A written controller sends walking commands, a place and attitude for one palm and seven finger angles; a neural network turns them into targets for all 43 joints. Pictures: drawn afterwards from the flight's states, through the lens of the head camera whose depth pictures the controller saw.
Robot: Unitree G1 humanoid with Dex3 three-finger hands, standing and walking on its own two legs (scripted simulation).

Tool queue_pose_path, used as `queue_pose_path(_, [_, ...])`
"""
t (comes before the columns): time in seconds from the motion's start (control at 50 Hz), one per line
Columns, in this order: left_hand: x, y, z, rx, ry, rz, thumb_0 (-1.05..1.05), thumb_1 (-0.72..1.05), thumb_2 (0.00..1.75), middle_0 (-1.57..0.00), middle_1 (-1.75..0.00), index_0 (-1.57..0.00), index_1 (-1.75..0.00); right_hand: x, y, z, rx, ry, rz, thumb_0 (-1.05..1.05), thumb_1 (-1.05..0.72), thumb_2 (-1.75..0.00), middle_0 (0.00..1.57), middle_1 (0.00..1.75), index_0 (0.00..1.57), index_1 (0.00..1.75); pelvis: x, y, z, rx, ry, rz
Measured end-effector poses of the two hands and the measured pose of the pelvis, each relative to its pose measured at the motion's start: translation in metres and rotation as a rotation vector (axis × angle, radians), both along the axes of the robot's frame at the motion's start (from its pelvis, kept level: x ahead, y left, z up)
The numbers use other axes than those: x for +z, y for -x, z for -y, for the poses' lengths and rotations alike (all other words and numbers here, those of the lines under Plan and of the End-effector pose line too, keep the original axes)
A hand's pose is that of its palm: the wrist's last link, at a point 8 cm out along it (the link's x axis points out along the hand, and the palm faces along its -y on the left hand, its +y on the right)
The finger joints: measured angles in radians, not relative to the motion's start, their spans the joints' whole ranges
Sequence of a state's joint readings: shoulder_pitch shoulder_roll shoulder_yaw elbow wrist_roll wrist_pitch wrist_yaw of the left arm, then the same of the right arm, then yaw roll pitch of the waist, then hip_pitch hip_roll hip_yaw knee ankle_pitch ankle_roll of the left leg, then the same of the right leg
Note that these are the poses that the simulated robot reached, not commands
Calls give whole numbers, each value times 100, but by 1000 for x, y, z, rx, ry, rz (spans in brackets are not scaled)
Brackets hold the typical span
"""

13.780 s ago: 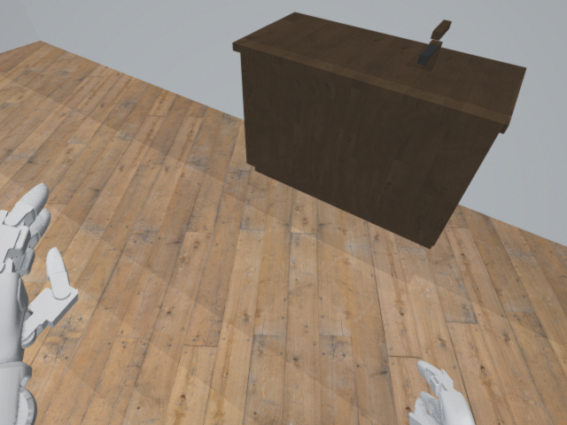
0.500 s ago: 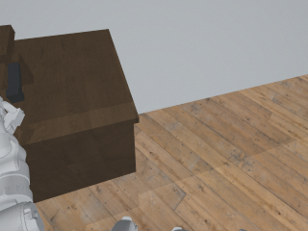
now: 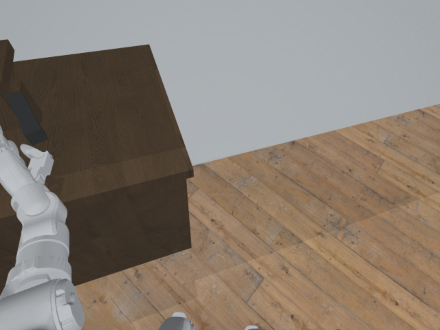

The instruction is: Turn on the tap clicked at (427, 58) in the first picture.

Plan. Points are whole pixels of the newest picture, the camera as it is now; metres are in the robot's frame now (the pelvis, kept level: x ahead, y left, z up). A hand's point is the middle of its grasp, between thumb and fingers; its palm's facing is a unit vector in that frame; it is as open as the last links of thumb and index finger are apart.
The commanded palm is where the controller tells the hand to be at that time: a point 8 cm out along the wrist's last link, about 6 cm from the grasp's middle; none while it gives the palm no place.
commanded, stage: push the lever round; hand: left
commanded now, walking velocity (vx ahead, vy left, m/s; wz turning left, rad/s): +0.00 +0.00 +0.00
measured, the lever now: (34, 133) +0.44 +0.35 +0.08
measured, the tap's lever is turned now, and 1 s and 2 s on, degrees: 18 31 82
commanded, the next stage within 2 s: lift the hand up off the lever in 1.92 s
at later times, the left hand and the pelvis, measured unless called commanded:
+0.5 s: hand (70, 145) +0.43 +0.29 +0.06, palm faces +0.78 -0.62 -0.06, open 7.9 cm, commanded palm +0.38 +0.30 +0.07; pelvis +0.01 +0.00 +0.00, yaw -1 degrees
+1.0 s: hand (85, 136) +0.46 +0.27 +0.06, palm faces +0.84 -0.54 -0.07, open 8.0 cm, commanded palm +0.41 +0.27 +0.07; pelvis +0.01 -0.01 +0.00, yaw +0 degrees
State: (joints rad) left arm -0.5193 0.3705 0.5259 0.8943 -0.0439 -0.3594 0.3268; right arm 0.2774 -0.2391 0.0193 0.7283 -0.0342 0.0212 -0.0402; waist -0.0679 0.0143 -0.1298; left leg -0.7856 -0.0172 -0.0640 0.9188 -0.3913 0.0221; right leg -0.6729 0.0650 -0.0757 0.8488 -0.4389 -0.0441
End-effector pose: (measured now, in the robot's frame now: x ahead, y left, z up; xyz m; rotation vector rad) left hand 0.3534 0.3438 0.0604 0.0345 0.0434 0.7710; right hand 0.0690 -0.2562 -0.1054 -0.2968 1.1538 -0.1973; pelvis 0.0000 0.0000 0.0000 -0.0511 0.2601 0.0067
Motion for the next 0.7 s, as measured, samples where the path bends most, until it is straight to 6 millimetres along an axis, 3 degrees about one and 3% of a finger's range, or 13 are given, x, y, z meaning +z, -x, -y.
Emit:
queue_pose_path(0.26, [-1,-25,24,46,3,-20,3,92,92,-15,-15,-15,-15,-2,15,4,-42,-7,-39,0,-91,-90,20,30,21,30,0,-6,0,-14,-3,-14])
queue_pose_path(0.4, [1,-27,32,100,2,-31,4,91,90,-15,-15,-14,-15,-2,20,2,-65,-25,-59,0,-91,-90,20,30,21,30,1,-11,0,-21,-6,-12])
queue_pose_path(0.7, [2,-32,45,170,14,-35,4,90,90,-15,-15,-13,-15,-4,10,1,-35,-33,-59,0,-91,-90,20,30,20,30,1,-12,0,-2,-3,-15])
